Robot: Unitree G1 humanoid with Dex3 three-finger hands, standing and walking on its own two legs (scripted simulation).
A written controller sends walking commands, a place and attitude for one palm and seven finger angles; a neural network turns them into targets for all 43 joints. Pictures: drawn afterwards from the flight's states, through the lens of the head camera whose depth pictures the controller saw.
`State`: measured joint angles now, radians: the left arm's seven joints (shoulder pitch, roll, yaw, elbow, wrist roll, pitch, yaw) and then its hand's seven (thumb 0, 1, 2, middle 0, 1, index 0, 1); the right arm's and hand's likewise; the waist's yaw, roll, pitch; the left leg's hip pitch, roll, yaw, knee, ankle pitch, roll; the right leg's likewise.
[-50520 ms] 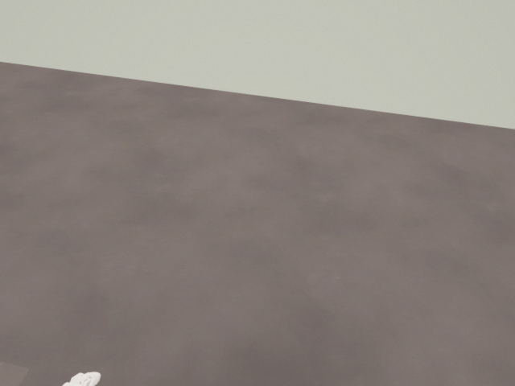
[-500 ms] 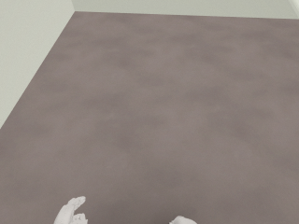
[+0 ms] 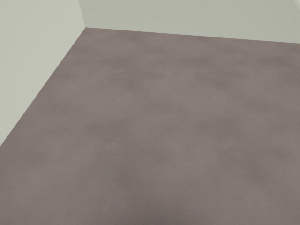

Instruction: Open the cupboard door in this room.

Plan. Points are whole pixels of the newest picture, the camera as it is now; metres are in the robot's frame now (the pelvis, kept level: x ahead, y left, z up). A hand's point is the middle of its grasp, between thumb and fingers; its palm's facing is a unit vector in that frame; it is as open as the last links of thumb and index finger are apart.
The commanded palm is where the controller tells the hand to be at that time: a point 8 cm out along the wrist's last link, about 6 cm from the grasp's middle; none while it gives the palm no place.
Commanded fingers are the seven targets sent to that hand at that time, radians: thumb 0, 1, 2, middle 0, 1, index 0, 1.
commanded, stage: turn to face it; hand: left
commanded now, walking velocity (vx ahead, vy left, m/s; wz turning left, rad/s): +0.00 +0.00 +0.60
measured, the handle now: out of the picture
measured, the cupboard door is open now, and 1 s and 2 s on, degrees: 43 43 43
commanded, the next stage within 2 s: none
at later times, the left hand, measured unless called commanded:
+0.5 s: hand out of the picture +0.13 +0.22 -0.16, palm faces +0.33 -0.90 -0.28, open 7.4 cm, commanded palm none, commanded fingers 0.00 0.90 0.90 -0.20 -0.30 -0.20 -0.30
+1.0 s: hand out of the picture +0.07 +0.16 -0.18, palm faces +0.62 -0.74 -0.24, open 7.4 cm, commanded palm none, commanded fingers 0.00 0.90 0.90 -0.20 -0.30 -0.20 -0.30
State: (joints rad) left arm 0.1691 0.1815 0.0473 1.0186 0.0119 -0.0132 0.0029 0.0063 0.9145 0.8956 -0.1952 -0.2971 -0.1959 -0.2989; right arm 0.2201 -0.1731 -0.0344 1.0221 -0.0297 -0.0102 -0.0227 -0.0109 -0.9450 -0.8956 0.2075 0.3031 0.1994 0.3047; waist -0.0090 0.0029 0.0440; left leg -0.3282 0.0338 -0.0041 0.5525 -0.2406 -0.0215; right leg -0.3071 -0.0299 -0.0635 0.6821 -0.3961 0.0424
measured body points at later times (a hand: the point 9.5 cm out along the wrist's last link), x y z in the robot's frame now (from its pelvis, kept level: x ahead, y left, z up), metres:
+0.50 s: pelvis +0.10 -0.02 +0.00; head +0.15 -0.01 +0.44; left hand +0.11 +0.26 -0.14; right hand +0.26 -0.25 -0.14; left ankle +0.09 +0.11 -0.73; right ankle +0.14 -0.17 -0.69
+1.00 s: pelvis +0.15 -0.04 +0.00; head +0.18 +0.01 +0.44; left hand +0.04 +0.20 -0.16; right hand +0.40 -0.17 -0.13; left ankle +0.10 +0.06 -0.73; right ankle +0.21 -0.17 -0.67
